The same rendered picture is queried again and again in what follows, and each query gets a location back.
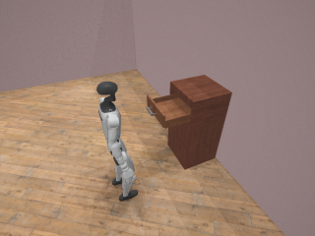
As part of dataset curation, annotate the cabinet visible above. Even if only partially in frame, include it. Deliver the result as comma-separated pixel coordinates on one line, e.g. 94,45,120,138
167,75,232,170

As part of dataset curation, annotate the robot right hand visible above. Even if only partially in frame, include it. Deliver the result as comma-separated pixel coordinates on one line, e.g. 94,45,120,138
122,168,137,184

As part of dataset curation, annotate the robot right upper arm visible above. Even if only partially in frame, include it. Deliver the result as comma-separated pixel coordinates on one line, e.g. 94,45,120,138
106,113,120,150

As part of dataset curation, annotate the robot right forearm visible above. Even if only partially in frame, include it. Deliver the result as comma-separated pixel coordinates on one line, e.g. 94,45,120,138
111,144,129,171

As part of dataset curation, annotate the drawer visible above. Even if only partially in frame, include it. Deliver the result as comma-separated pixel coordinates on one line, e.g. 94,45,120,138
147,93,192,129

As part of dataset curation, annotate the handle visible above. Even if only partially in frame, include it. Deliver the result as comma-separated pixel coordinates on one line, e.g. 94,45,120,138
147,107,157,116

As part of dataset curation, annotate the left robot foot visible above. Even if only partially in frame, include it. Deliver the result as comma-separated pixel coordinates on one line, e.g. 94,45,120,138
112,177,122,186

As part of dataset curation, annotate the robot right shin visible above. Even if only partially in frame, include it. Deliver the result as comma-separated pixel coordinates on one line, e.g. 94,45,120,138
122,177,134,197

